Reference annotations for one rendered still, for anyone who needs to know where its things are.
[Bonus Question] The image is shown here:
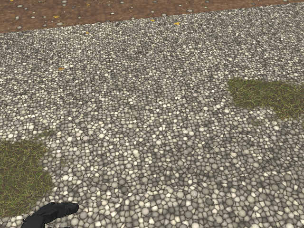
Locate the robot left hand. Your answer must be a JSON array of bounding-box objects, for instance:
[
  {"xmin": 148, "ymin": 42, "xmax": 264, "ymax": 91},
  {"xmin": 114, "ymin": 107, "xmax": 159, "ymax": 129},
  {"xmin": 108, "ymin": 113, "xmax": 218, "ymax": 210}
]
[{"xmin": 21, "ymin": 201, "xmax": 79, "ymax": 228}]

